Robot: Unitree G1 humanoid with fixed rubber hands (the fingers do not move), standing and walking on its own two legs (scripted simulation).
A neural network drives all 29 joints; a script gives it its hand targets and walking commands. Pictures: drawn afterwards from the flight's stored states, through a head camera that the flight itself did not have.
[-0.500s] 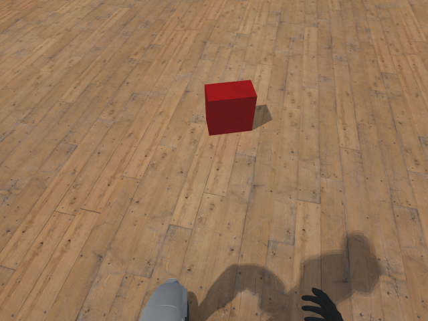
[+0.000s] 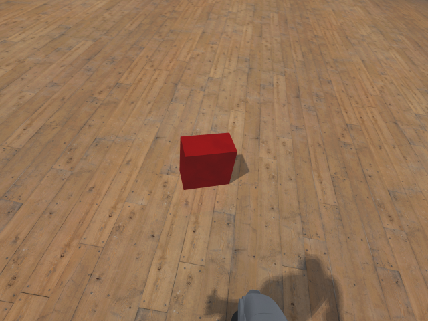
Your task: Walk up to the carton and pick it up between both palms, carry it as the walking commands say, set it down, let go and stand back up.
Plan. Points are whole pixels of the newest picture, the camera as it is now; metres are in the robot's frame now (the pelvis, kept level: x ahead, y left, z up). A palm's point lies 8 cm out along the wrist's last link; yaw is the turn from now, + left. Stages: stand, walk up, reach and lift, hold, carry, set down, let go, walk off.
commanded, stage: walk up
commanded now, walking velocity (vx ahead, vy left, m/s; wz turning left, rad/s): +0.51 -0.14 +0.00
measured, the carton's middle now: (206, 161) +1.06 -0.09 -0.64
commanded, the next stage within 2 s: none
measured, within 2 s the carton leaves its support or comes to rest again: neither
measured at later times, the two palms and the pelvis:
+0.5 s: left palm (130, 273) +0.25 +0.16 -0.12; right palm (319, 241) +0.33 -0.32 -0.15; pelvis +0.28 -0.07 +0.00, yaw -4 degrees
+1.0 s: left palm (111, 191) +0.50 +0.25 -0.16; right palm (274, 182) +0.51 -0.23 -0.12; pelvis +0.48 +0.01 +0.00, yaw +0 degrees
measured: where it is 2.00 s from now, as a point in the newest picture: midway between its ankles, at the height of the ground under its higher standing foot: (201, 249)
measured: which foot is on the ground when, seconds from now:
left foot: down 0.00-0.24, up 0.26-0.74, down 0.76-1.00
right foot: up 0.00-0.20, down 0.22-0.76, up 0.78-1.00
